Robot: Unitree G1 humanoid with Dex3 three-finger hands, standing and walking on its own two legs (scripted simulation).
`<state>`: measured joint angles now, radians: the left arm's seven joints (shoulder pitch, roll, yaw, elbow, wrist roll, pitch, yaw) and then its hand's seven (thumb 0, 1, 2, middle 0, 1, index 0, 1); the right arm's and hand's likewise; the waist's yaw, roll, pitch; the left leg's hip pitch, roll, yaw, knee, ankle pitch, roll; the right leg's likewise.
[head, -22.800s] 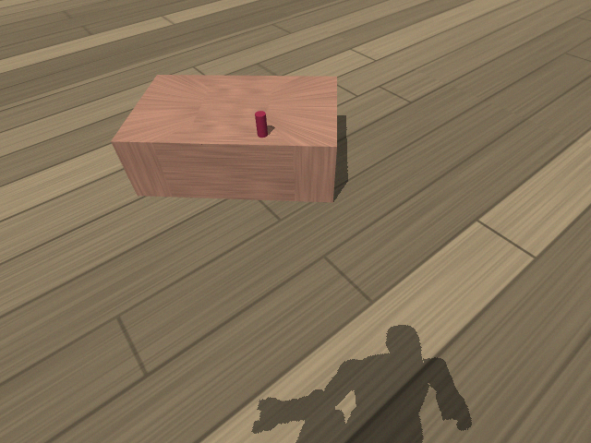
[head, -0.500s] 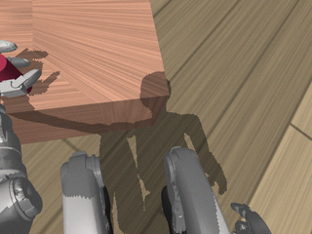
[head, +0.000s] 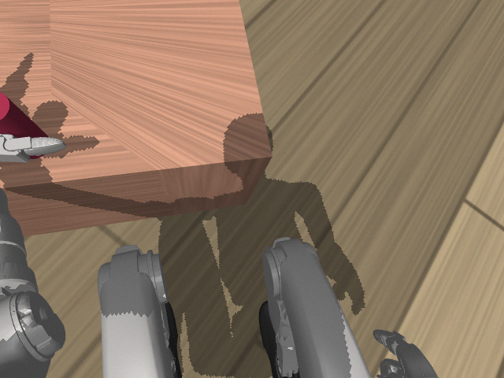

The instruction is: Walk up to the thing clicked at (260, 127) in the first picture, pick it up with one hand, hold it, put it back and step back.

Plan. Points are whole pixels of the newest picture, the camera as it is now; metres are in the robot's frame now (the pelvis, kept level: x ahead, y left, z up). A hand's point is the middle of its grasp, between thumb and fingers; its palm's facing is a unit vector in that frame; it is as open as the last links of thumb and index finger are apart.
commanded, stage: withdraw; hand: left
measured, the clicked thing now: (13, 128) +0.48 +0.31 -0.02
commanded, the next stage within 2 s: rise in 0.18 s
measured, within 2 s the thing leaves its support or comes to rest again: neither
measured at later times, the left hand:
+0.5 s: hand out of the picture +0.44 +0.39 +0.11, palm faces +0.39 -0.88 -0.28, open 17.0 cm
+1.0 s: hand out of the picture +0.32 +0.34 +0.21, palm faces +0.36 -0.86 -0.35, open 17.4 cm
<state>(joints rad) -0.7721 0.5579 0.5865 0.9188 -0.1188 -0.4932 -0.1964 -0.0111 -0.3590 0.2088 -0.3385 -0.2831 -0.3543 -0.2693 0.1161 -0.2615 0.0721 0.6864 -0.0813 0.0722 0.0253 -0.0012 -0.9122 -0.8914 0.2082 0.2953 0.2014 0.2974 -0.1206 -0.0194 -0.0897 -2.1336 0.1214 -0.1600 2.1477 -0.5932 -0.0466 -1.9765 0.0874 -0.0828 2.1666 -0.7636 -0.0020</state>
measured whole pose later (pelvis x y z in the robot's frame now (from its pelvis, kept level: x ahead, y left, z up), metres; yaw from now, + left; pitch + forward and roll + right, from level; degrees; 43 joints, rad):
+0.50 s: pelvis +0.02 +0.01 +0.13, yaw +3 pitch +32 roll -6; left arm -0.64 0.67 0.57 0.84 0.01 -0.14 -0.16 -0.01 -0.48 0.06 -0.09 -0.09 -0.11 -0.07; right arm 0.16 -0.28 0.03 0.63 0.03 0.10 -0.01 0.00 -0.92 -0.90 0.21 0.30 0.20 0.30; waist -0.09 0.01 -0.11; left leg -1.76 0.11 -0.10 1.73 -0.54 -0.03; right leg -1.61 0.06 -0.06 1.73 -0.69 0.00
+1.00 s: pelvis +0.07 +0.03 +0.30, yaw +8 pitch +16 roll -4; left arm -0.13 0.36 0.26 0.68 0.00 0.04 0.12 -0.01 -0.54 0.06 -0.05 -0.05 -0.06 -0.06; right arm 0.27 -0.25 0.02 0.60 0.05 0.07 -0.07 0.00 -0.90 -0.90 0.21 0.30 0.20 0.30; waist -0.07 0.01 -0.11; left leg -0.94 0.08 -0.02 1.06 -0.42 -0.01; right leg -0.79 0.02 -0.03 1.01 -0.51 0.03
